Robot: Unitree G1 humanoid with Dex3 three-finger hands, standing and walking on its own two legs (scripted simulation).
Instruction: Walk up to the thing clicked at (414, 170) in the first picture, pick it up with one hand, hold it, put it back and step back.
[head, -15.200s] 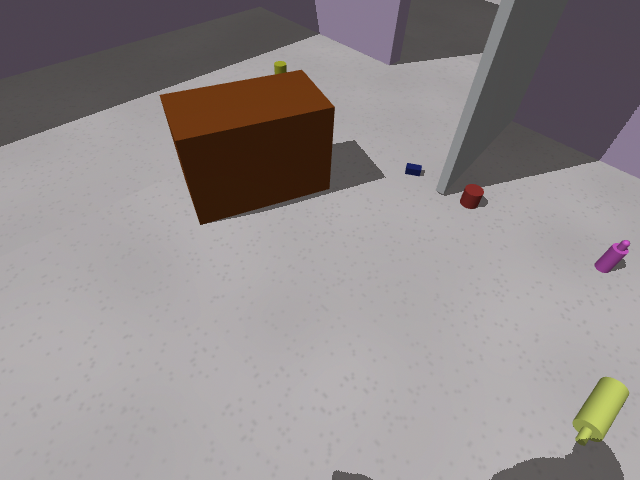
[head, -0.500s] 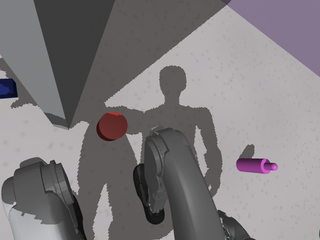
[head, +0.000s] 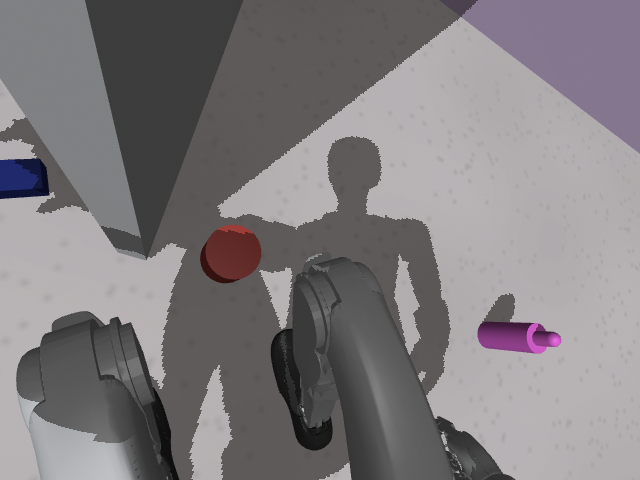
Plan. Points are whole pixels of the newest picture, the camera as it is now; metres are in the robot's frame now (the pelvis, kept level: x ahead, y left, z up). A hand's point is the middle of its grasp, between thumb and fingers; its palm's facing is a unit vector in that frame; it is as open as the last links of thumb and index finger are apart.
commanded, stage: rise first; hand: left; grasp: from above
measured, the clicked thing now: (13, 179) +0.52 +0.28 -0.30
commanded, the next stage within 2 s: none
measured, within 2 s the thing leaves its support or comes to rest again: neither
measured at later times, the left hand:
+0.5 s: hand out of the picture +0.48 +0.32 -0.17, palm faces -0.44 -0.06 -0.90, open 11.9 cm
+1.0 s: hand out of the picture +0.47 +0.32 -0.17, palm faces -0.45 -0.07 -0.89, open 11.3 cm
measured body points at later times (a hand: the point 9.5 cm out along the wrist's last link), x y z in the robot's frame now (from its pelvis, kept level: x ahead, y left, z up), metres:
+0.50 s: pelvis +0.00 +0.00 +0.00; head +0.24 +0.10 +0.36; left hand +0.49 +0.32 -0.12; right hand +0.03 -0.26 -0.08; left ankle +0.07 +0.13 -0.28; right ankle +0.10 -0.12 -0.28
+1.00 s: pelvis +0.00 +0.00 +0.00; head +0.24 +0.10 +0.36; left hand +0.49 +0.32 -0.12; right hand +0.04 -0.26 -0.08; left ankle +0.07 +0.13 -0.28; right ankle +0.10 -0.12 -0.28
